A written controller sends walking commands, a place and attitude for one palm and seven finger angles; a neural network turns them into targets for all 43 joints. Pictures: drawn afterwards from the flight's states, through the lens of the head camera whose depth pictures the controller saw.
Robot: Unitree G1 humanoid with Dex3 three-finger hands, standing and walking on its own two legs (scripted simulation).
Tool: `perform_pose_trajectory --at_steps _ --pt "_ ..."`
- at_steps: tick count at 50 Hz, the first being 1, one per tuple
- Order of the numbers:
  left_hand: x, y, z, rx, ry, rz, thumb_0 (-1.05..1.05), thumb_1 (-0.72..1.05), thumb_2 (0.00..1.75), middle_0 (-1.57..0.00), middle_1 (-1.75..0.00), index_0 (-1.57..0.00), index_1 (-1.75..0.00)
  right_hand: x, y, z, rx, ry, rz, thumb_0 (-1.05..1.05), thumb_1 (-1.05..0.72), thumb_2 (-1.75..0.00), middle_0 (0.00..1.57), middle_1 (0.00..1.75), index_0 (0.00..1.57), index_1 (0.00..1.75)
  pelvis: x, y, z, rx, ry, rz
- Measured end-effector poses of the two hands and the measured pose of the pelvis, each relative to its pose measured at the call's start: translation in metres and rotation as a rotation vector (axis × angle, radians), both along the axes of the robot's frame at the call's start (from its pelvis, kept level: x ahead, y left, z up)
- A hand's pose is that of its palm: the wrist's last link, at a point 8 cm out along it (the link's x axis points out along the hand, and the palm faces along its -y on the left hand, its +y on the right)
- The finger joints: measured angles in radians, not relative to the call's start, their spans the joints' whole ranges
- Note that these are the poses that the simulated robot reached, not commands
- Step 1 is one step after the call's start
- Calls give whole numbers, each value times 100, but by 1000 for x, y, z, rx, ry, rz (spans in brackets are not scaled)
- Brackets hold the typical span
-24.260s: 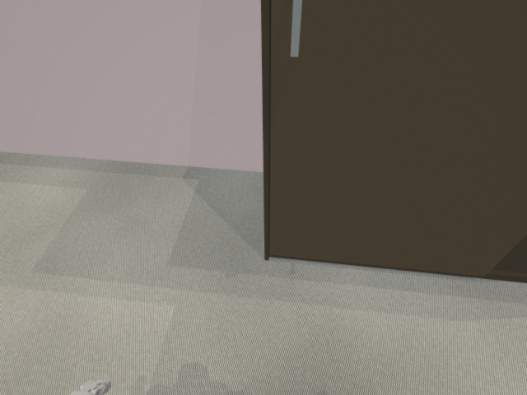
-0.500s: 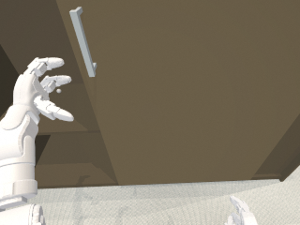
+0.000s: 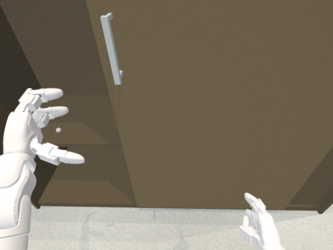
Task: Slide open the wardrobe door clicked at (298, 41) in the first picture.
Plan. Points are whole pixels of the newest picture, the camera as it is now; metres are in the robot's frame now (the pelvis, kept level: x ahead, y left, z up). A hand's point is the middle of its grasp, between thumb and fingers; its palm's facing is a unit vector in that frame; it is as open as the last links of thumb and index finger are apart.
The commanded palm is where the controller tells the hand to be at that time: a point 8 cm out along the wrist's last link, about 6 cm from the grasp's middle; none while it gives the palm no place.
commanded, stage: draw the hand back to the body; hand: left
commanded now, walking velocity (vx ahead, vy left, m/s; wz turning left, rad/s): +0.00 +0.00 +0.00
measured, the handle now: (113, 50) +0.54 +0.22 +0.27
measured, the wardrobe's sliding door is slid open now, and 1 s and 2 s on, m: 0.64 0.64 0.64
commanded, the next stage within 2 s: step back with the hand held close in 0.98 s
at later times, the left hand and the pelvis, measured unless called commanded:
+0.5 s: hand (53, 155) +0.23 +0.27 +0.17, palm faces +0.41 -0.85 -0.33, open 9.8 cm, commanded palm +0.18 +0.31 +0.18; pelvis +0.02 +0.02 +0.00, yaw -2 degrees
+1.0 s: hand (49, 164) +0.22 +0.27 +0.16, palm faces +0.44 -0.83 -0.35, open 7.4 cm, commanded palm +0.17 +0.31 +0.17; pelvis +0.03 +0.02 +0.00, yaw -1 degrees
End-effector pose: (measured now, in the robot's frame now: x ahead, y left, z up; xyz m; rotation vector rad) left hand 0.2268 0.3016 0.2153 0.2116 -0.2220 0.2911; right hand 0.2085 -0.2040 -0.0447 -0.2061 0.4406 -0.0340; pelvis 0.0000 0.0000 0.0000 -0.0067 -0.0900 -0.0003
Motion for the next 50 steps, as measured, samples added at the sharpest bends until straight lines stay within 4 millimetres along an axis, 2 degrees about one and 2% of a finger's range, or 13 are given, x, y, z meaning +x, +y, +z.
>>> perform_pose_trajectory --at_steps 3,10,15,21,30,35,42,50 --pt "-10 4 -2 49 -55 85 -2 -36 29 -25 -103 -25 -104 -11 2 -8 6 49 1 1 -90 -90 20 30 20 30 -2 1 1 1 3 -9" --pt "-27 7 -31 83 1 155 -1 -13 40 -24 -90 -24 -90 -43 -5 -35 -16 214 -44 1 -90 -90 20 30 20 30 3 8 3 3 1 -19" --pt "-31 8 -30 117 -16 169 -1 4 48 -24 -80 -24 -80 -53 -13 -41 -40 259 -82 1 -90 -90 20 30 20 30 9 12 3 2 -7 -23" --pt "-31 6 -24 164 -31 141 -1 25 59 -23 -67 -23 -67 -43 -14 -35 -30 220 -113 2 -90 -90 20 30 20 30 16 17 3 5 -8 -33" --pt "-50 7 -45 170 82 137 0 58 74 -22 -48 -22 -48 -16 -7 -21 -25 160 -94 1 -90 -90 20 30 20 30 23 18 3 3 -1 -37" --pt "-63 11 -47 170 100 181 1 74 82 -22 -38 -22 -39 -5 0 -18 -36 148 -58 1 -90 -90 20 30 20 30 25 18 3 0 -2 -24" --pt "-60 15 -41 160 70 223 1 85 87 -21 -32 -21 -32 2 9 -20 -29 154 -28 1 -90 -90 20 30 20 30 25 17 4 1 -2 -14" --pt "-51 7 -44 158 91 183 1 88 89 -21 -30 -21 -30 -5 7 -24 -17 173 -46 1 -90 -90 20 30 20 30 27 15 4 3 -1 -23"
